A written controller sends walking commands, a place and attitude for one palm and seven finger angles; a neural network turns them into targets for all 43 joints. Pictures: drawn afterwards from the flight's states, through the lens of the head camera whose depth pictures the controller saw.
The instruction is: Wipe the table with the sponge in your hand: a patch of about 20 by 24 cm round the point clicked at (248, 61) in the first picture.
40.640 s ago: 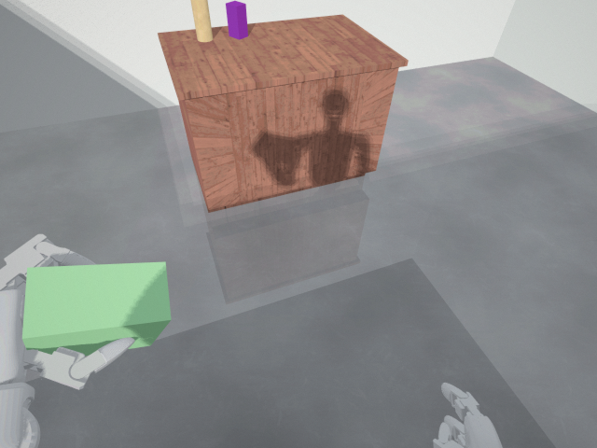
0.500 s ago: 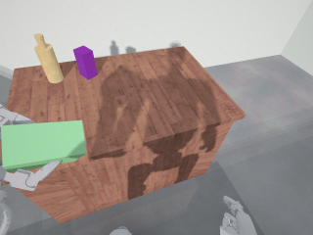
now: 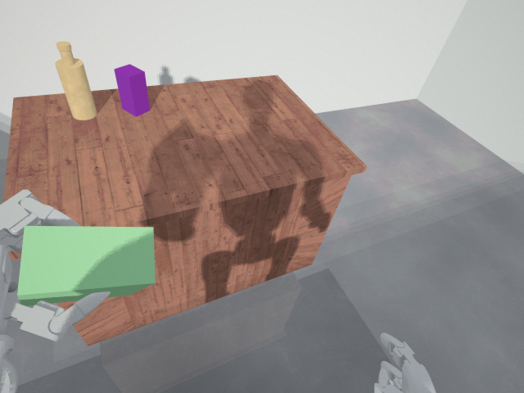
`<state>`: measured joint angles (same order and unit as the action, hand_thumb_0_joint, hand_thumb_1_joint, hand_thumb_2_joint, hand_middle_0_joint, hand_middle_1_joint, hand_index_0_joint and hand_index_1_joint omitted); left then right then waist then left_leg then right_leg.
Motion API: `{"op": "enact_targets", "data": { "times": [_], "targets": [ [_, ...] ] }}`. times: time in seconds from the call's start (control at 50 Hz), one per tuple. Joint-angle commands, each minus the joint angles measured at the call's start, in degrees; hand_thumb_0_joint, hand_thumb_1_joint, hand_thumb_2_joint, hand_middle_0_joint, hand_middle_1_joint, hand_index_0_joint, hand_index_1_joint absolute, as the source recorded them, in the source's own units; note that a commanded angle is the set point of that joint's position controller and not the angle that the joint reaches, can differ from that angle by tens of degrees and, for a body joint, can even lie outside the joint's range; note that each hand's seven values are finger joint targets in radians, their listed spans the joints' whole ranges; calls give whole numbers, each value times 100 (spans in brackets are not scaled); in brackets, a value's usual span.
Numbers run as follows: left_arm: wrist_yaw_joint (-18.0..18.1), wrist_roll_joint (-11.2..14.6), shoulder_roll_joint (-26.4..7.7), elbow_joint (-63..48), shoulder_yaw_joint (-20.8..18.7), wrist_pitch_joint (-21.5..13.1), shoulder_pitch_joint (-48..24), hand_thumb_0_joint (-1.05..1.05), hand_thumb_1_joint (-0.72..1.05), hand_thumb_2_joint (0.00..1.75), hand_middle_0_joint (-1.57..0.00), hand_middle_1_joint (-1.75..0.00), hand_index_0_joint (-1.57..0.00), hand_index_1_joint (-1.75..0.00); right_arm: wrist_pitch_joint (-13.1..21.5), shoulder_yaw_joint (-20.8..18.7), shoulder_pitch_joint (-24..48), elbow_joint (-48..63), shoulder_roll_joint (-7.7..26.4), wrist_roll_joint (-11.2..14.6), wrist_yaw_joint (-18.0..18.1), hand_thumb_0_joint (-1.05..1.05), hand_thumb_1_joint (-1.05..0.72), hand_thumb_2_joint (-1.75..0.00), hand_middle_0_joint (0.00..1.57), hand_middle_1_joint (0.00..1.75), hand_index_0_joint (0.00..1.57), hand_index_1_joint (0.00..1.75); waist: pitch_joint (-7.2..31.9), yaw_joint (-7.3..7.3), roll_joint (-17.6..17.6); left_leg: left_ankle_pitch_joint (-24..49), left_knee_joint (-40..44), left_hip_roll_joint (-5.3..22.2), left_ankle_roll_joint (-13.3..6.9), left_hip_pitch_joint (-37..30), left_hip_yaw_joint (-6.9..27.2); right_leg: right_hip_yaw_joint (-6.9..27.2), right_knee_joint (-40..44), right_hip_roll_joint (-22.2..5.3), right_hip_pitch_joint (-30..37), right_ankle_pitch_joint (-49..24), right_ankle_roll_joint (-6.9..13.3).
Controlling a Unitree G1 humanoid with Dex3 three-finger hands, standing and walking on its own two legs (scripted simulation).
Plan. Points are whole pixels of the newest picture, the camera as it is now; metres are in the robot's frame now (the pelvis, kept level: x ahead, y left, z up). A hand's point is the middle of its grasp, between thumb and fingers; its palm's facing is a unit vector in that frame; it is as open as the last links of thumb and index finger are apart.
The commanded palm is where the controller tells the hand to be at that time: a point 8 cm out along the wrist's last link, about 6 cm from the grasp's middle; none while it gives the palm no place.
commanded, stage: stop stepping back and stand still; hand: left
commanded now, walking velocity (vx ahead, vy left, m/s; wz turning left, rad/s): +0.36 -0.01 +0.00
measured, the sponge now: (105, 266) +0.22 +0.20 +0.15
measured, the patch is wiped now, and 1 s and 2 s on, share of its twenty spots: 1.00 1.00 1.00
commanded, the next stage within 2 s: stand and wait in 0.90 s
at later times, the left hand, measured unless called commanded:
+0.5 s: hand (25, 375) +0.11 +0.22 +0.16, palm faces +0.37 -0.85 -0.37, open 9.9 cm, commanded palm +0.06 +0.26 +0.18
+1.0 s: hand out of the picture +0.09 +0.23 +0.17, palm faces +0.45 -0.82 -0.37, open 9.9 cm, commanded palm +0.04 +0.26 +0.18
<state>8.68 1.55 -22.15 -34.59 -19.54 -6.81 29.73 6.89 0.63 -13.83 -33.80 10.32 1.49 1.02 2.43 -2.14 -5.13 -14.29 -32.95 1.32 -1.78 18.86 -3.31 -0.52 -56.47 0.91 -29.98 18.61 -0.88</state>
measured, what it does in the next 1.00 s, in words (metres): walks backwards: right foot, then left foot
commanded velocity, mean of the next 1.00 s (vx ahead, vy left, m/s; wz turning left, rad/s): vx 0.13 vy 0.03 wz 0.00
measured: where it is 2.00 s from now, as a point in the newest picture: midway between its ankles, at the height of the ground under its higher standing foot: outside the picture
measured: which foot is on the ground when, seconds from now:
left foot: down 0.00-0.14, up 0.16-0.42, down 0.44-1.00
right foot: up 0.00-0.12, down 0.14-1.00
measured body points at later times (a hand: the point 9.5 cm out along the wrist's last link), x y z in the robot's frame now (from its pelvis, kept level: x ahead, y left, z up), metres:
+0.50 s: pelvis -0.10 -0.02 -0.01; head -0.12 +0.01 +0.44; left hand +0.08 +0.27 +0.18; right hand +0.05 -0.29 -0.06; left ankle -0.12 +0.10 -0.73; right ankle -0.05 -0.11 -0.71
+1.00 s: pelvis -0.11 -0.03 +0.00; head -0.14 -0.01 +0.45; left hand +0.06 +0.27 +0.19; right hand +0.05 -0.25 -0.07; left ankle -0.10 +0.08 -0.73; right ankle -0.07 -0.14 -0.72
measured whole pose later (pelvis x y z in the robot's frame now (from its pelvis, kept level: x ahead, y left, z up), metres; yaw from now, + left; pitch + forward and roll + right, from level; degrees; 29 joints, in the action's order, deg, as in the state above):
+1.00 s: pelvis -0.11 -0.03 +0.00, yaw +2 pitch -2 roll -1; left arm 9.3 2.3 -23.2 -28.3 -20.2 -6.8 27.6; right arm 8.1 1.4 -14.8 -36.5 10.6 0.6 3.2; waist 2.9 -1.6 -1.2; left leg -17.9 -35.2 1.7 -0.8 15.4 -2.4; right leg -2.4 -39.7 0.9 -20.2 20.6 -0.5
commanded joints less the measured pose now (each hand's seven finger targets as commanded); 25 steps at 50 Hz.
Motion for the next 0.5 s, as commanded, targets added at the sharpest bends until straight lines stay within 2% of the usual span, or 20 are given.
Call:
{"op": "enact_targets", "data": {
  "times": [0.0,0.06,0.08,0.1,0.12,0.14,0.16,0.18,0.22,0.24,0.26,0.28,0.32,0.34,0.38,0.4,0.42,0.44,0.46,0.48],
  "targets": [
    [37,7,-852,-600,-567,-306,-776,0,10,130,-120,-160,-120,-160,181,-228,823,668,919,-2,122,0,-90,-90,20,30,20,30,-52,90,2033,-2601,2003,1265,-388,771,1415,-337,777,-33,567,382,90],
    [-8,53,-850,-276,-568,-273,-982,0,10,130,-120,-160,-120,-160,161,-203,793,650,942,-56,198,0,-90,-90,20,30,20,30,264,152,1760,-2344,1492,1076,-278,798,1197,-575,2064,94,1597,543,197],
    [-39,39,-772,-87,-507,-232,-950,0,10,130,-120,-160,-120,-160,122,-202,787,645,956,-76,207,0,-90,-90,20,30,20,30,307,233,1358,-2363,780,854,-193,1021,913,-712,2688,133,2161,86,253],
    [-88,17,-711,-35,-383,-209,-1020,0,10,130,-120,-160,-120,-160,88,-222,762,641,925,-60,195,0,-90,-90,20,30,20,30,365,272,554,-2203,-496,387,-102,1107,358,-633,3413,-30,2371,-359,375],
    [-149,2,-762,-30,-301,-215,-1149,0,10,130,-120,-160,-120,-160,26,-279,755,608,869,-26,170,0,-90,-90,20,30,20,30,371,233,-720,-1796,-2684,-145,-15,1333,-230,167,3902,-758,2150,-880,701],
    [-166,15,-736,-111,-230,-270,-1297,0,10,130,-120,-160,-120,-160,72,-321,764,659,950,47,146,0,-90,-90,20,30,20,30,365,103,-1150,-1439,-4374,-280,29,1758,137,1409,4299,-1728,1719,-1306,1140],
    [-178,106,-968,-415,-387,-357,-1648,0,10,130,-120,-160,-120,-160,117,-280,878,698,900,53,149,0,-90,-90,20,30,20,30,131,47,-851,-910,-5006,-106,111,1985,379,1684,4383,-1950,1261,-1425,1219],
    [-269,116,-873,-146,-319,-364,-1536,0,10,130,-120,-160,-120,-160,126,-410,685,569,1026,105,103,0,-90,-90,20,30,20,30,161,15,-1201,-508,-4975,22,126,1975,793,1906,4429,-1900,1038,-496,1184],
    [-316,160,-1042,-328,-521,-473,-1259,0,10,130,-120,-160,-120,-160,-6,-417,708,595,1041,103,58,0,-90,-90,20,30,20,30,-295,-16,-3,-96,-4861,436,46,1741,932,1674,4548,-1985,18,557,1244],
    [-329,142,-1127,-534,-548,-498,-1331,0,10,130,-120,-160,-120,-160,-83,-368,707,596,951,101,57,0,-90,-90,20,30,20,30,-384,-63,611,-145,-4383,492,15,1496,758,1336,4542,-1930,-331,711,1138],
    [-288,124,-1144,-555,-596,-528,-1216,0,10,130,-120,-160,-120,-160,-73,-305,710,538,879,79,65,0,-90,-90,20,30,20,30,-281,-42,806,-195,-3759,544,-40,1132,626,1029,4423,-1832,-491,731,1039],
    [-244,105,-1135,-543,-610,-534,-1070,0,10,130,-120,-160,-120,-160,-36,-270,687,528,824,72,88,0,-90,-90,20,30,20,30,-169,15,606,-306,-3175,480,-83,846,429,827,4341,-1690,-476,760,967],
    [-142,111,-1155,-635,-696,-518,-913,0,10,130,-120,-160,-120,-160,119,-290,649,602,835,58,174,0,-90,-90,20,30,20,30,325,112,274,-716,-1958,301,-154,326,75,912,4206,-1619,62,922,937],
    [-88,114,-1148,-760,-710,-502,-829,0,10,130,-120,-160,-120,-160,192,-315,662,653,835,78,224,0,-90,-90,20,30,20,30,531,135,181,-874,-1136,354,-208,47,138,941,3907,-1667,442,725,942],
    [13,133,-1136,-995,-768,-517,-628,0,10,130,-120,-160,-120,-160,321,-291,524,743,842,9,315,0,-90,-90,20,30,20,30,946,92,672,-915,567,87,-255,-677,-157,758,3166,-1242,878,858,754],
    [60,167,-1139,-1012,-814,-537,-487,0,10,130,-120,-160,-120,-160,365,-309,449,790,908,-34,356,0,-90,-90,20,30,20,30,1026,76,1321,-1006,1281,175,-339,-910,74,491,2298,-845,1056,704,592],
    [95,187,-1037,-1072,-773,-526,-423,0,10,130,-120,-160,-120,-160,387,-336,479,872,1016,-56,363,0,-90,-90,20,30,20,30,971,120,2434,-918,1835,874,-629,-1160,1088,-71,988,-179,655,523,325],
    [113,163,-984,-1018,-669,-487,-384,0,10,130,-120,-160,-120,-160,406,-358,526,940,987,-40,348,0,-90,-90,20,30,20,30,716,82,2942,-68,1668,1612,-896,-1697,2031,-537,-152,143,-628,1304,106],
    [128,83,-1109,-946,-756,-476,-551,0,10,130,-120,-160,-120,-160,473,-307,494,717,832,-27,341,0,-90,-90,20,30,20,30,547,-25,2422,854,1465,1654,-1161,-1663,1936,-97,-454,-54,-1054,1218,119],
    [114,83,-1148,-983,-727,-486,-848,0,10,130,-120,-160,-120,-160,528,-271,500,609,814,-31,310,0,-90,-90,20,30,20,30,63,-58,2136,796,1584,1776,-1250,-1295,2366,201,-512,-307,-1253,1051,97]
  ]
}}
